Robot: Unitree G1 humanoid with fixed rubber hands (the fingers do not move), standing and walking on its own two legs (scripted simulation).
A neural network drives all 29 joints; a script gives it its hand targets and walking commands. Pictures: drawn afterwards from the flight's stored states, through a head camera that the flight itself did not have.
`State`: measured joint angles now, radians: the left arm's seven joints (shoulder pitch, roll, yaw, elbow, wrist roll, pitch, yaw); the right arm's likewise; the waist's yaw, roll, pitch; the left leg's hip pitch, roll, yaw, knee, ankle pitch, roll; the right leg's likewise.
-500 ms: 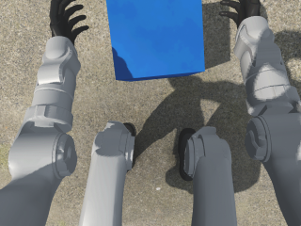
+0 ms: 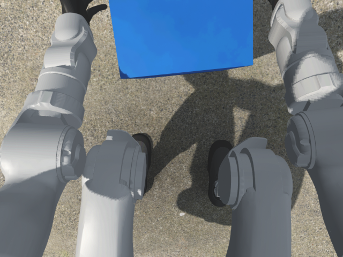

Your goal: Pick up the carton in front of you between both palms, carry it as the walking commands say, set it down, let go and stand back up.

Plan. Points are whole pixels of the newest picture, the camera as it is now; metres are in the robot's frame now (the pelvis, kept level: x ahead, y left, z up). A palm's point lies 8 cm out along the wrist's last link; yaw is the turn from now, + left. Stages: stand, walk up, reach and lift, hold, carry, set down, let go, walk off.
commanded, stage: reach and lift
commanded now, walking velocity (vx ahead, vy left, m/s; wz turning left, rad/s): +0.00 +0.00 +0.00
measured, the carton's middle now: (179, 23) +0.53 +0.01 -0.24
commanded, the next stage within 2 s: none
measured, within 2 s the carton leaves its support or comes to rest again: leaves its support in 0.60 s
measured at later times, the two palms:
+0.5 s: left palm (90, 13) +0.52 +0.16 -0.17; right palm out of the picture +0.55 -0.14 -0.17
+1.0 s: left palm (32, 3) +0.49 +0.16 +0.00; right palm out of the picture +0.51 -0.14 +0.00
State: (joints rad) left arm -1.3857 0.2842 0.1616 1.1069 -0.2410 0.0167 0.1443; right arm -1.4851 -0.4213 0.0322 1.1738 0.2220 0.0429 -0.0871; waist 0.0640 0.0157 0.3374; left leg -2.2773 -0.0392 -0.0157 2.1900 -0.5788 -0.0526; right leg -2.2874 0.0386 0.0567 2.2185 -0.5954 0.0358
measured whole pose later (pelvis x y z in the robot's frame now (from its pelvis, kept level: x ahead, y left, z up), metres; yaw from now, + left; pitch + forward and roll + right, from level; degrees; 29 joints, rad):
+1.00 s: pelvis -0.01 +0.00 +0.07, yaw -2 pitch +42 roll +1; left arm -1.10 0.02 0.53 0.75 0.17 0.33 0.09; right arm -1.21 -0.10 -0.38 0.90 -0.17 0.33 -0.07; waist 0.04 -0.01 -0.09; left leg -2.15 -0.09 -0.07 1.93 -0.51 -0.08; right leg -2.16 0.12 0.09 1.94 -0.51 0.07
